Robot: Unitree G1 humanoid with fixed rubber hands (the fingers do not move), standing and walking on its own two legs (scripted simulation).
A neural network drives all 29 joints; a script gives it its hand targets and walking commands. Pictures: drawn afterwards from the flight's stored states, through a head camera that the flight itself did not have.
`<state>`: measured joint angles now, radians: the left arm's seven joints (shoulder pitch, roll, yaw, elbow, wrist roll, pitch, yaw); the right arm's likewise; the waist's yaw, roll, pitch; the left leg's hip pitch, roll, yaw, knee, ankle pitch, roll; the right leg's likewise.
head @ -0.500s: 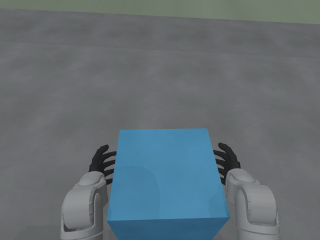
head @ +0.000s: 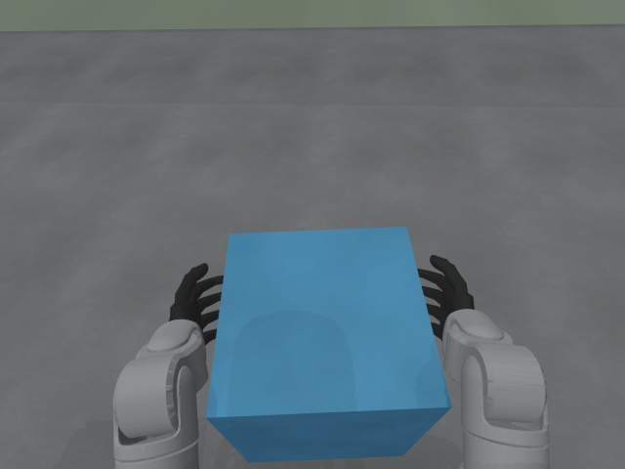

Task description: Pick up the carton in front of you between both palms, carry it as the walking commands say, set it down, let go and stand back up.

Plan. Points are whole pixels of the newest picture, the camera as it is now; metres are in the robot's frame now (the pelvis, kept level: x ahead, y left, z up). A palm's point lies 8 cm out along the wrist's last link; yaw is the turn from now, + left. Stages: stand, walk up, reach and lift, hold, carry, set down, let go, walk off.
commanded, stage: carry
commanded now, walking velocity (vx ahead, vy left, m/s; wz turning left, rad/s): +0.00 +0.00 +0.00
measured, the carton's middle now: (322, 352) +0.27 +0.00 +0.01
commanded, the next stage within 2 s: hold in 1.86 s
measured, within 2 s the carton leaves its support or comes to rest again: neither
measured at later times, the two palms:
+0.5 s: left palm (194, 293) +0.35 +0.16 +0.05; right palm (422, 286) +0.34 -0.13 +0.05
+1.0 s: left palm (200, 300) +0.35 +0.16 +0.04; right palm (422, 293) +0.34 -0.14 +0.03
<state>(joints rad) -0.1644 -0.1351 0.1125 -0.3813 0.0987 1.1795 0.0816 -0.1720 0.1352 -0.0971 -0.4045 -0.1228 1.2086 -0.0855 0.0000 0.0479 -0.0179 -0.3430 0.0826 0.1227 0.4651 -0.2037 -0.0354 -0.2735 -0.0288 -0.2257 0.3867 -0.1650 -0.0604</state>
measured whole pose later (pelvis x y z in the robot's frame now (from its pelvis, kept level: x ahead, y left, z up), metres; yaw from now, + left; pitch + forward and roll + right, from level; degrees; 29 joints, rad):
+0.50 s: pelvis +0.08 +0.02 -0.01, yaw -1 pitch +3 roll +0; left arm -0.12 -0.13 0.10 -0.15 0.16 1.04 0.06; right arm -0.12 0.13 -0.10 -0.16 -0.15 1.04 -0.06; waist 0.00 0.00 -0.12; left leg -0.28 0.06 0.17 0.55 -0.33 0.00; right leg -0.24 -0.07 -0.19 0.55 -0.36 0.00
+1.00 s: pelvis +0.05 +0.02 -0.01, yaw -1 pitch +2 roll +0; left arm -0.23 -0.15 0.19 0.20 0.25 0.69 0.02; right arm -0.23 0.15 -0.19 0.20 -0.25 0.69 -0.01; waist 0.00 0.00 -0.10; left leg -0.28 0.07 0.17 0.50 -0.25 0.00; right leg -0.24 -0.06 -0.19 0.51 -0.30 -0.01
